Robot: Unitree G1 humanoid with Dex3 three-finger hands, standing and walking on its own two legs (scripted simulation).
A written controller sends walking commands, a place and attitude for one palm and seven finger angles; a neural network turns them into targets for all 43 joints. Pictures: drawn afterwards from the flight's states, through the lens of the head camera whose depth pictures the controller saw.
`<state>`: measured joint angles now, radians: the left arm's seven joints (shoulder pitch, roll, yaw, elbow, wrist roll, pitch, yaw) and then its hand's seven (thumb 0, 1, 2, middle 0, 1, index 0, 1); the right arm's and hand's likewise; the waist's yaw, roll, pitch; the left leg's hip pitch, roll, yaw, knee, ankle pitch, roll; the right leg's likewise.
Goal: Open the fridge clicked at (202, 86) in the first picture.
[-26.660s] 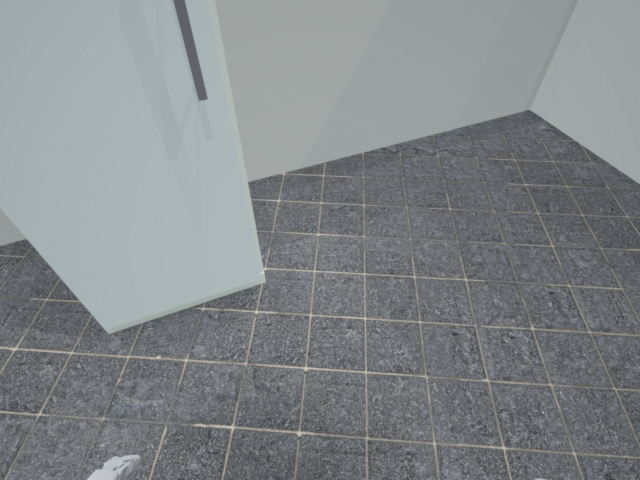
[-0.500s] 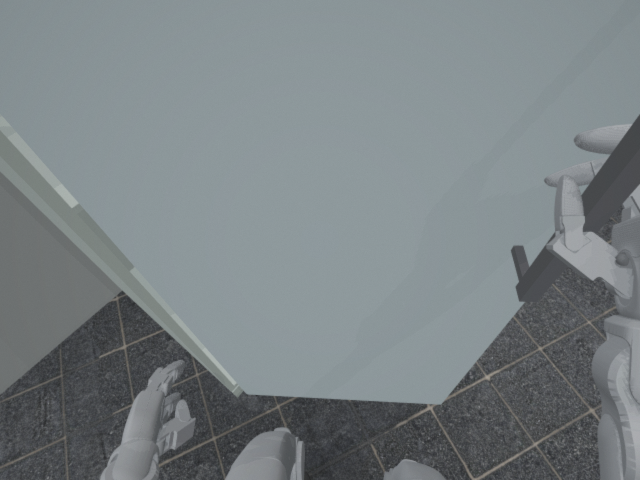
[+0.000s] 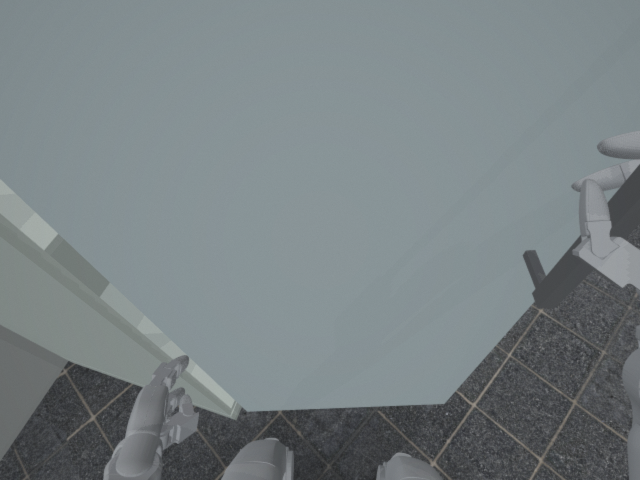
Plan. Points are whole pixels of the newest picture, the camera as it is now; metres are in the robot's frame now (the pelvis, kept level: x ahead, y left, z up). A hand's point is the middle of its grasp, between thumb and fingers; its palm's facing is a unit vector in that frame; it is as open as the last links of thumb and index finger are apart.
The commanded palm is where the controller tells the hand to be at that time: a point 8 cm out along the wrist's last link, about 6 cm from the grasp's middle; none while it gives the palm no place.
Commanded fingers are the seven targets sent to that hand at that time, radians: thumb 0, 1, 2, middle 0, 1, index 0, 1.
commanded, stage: walk backward, drawing the door open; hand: right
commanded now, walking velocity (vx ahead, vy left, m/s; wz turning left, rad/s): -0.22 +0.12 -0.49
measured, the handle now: (622, 177) +0.32 -0.21 +0.25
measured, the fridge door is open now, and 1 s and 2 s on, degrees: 71 76 72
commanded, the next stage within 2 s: stop walking and hold the door back in 0.16 s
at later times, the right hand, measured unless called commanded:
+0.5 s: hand (612, 292) +0.24 -0.18 +0.22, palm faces +0.54 +0.80 -0.28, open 5.8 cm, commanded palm +0.20 -0.23 +0.21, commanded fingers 0.00 -0.90 -0.90 0.45 1.40 0.45 1.40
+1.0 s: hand (606, 274) +0.25 -0.18 +0.23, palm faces +0.45 +0.86 -0.23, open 5.5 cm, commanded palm +0.21 -0.22 +0.21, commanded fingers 0.00 -0.90 -0.90 0.45 1.40 0.45 1.40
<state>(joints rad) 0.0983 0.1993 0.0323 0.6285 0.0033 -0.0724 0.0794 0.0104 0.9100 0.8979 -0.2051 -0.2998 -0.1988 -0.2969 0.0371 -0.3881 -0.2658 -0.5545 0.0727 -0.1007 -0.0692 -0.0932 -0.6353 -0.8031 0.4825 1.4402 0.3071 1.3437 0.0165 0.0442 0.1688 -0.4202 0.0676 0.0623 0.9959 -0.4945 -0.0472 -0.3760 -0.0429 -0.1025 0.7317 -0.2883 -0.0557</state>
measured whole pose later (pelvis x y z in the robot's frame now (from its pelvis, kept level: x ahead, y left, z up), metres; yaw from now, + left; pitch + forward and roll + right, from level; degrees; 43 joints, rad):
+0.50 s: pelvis -0.04 +0.11 +0.03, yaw -12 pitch -2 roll -3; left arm 0.11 0.26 0.00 0.69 -0.01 -0.06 0.09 0.01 0.91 0.90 -0.21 -0.30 -0.20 -0.30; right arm -0.17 -0.39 -0.26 -0.01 0.03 -0.15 -0.10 -0.09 -0.61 -0.82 0.47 1.44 0.42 1.38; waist -0.01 0.03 0.07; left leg -0.24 0.12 0.02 0.51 -0.23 -0.04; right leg -0.45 0.04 -0.03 1.03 -0.45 0.04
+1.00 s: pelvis -0.12 +0.10 +0.02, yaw -12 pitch -2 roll +1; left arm 0.21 0.16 -0.08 0.75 -0.02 -0.01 0.07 0.01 0.90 0.90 -0.21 -0.30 -0.21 -0.30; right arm -0.65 -0.37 -0.14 0.49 0.03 -0.11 -0.08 -0.05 -0.68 -0.83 0.47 1.42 0.42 1.40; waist -0.03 -0.05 0.08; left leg -0.25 -0.02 0.07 0.54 -0.24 0.04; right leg -0.37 -0.03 -0.04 0.76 -0.39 -0.01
